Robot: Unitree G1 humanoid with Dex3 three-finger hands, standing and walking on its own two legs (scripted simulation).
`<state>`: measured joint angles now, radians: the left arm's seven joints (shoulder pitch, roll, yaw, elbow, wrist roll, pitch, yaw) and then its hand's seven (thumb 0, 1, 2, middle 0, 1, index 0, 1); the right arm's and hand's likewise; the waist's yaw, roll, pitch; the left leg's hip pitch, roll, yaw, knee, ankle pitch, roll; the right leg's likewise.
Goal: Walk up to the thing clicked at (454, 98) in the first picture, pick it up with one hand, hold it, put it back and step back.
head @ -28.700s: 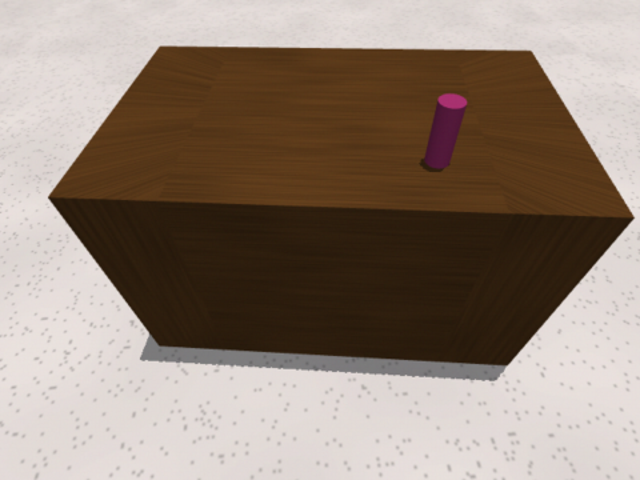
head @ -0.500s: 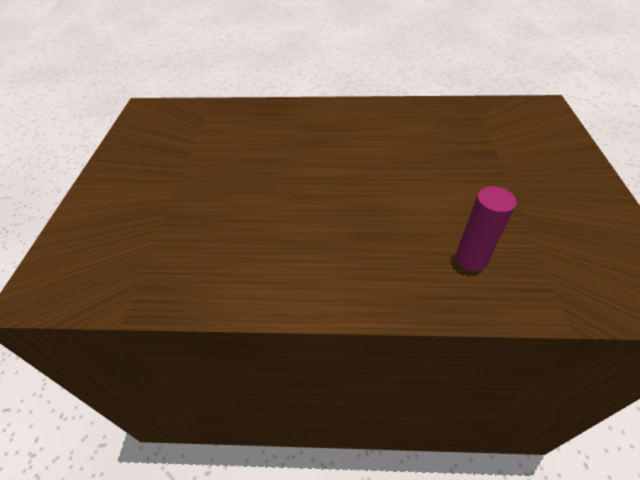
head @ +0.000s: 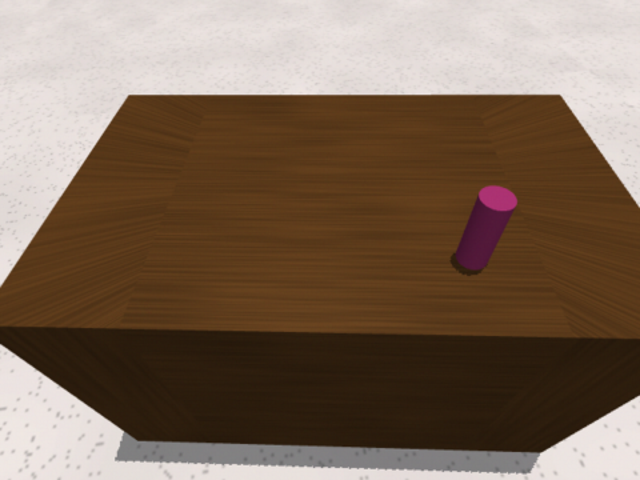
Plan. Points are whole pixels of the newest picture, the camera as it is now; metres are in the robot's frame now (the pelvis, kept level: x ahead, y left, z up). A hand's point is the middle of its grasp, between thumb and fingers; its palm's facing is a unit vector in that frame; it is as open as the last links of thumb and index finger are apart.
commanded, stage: stand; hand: right
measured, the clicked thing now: (483, 230) +0.48 -0.25 -0.01
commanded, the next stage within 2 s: step back in 0.52 s
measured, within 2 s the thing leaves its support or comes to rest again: neither
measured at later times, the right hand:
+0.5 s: hand out of the picture +0.07 -0.25 -0.16, palm faces -0.04 +0.94 -0.34, open 7.4 cm
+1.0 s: hand out of the picture -0.03 -0.23 -0.15, palm faces -0.03 +0.90 -0.44, open 7.4 cm
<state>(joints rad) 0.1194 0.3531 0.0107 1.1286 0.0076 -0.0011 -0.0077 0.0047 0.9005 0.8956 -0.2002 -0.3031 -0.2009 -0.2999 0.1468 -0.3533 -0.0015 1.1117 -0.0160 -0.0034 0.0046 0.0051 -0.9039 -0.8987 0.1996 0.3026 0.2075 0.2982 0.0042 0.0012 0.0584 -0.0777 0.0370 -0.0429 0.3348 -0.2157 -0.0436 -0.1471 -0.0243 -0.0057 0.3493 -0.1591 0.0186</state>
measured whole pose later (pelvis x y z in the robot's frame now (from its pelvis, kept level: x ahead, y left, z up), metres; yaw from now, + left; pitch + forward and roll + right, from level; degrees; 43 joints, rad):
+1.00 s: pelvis -0.07 +0.05 -0.02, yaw -1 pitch -1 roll -1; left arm 0.05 0.41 0.06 0.88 0.00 0.07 0.03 0.00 0.90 0.90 -0.20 -0.30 -0.20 -0.30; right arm 0.17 -0.35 -0.05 0.93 -0.04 0.03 -0.01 0.01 -0.90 -0.90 0.20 0.30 0.21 0.30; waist -0.02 -0.06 0.20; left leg -0.27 0.00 0.00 0.60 -0.31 0.03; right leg -0.48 0.13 0.16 1.15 -0.50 0.00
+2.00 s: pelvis -0.32 +0.01 -0.02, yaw -6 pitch -2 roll +1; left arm 0.23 0.36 0.07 0.85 0.03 0.05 -0.01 0.01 0.90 0.90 -0.20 -0.30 -0.20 -0.30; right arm 0.12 -0.42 -0.06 0.83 -0.01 0.06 -0.02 0.01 -0.90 -0.90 0.20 0.30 0.21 0.30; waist 0.03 0.03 0.16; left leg -0.50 -0.05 -0.12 0.96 -0.47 -0.01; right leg -0.26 0.01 0.05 0.66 -0.37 -0.02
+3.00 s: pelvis -0.64 -0.01 -0.03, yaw +2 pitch -3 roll +3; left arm 0.18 0.40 0.06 0.87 0.04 0.02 0.01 0.00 0.90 0.90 -0.20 -0.30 -0.20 -0.30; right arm 0.19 -0.39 -0.07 0.96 -0.04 0.04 0.01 0.01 -0.90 -0.90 0.20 0.30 0.21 0.30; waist 0.03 -0.01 0.12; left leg -0.20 -0.04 -0.01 0.59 -0.36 0.00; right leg -0.37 -0.09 -0.04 0.72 -0.32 -0.02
